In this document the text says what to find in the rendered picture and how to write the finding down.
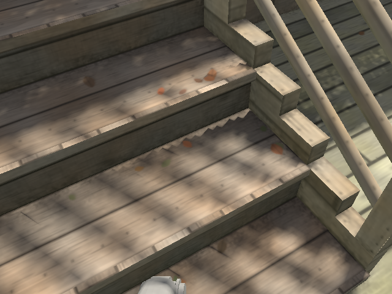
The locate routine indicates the left robot thigh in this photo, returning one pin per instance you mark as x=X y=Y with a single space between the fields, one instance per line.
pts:
x=162 y=285

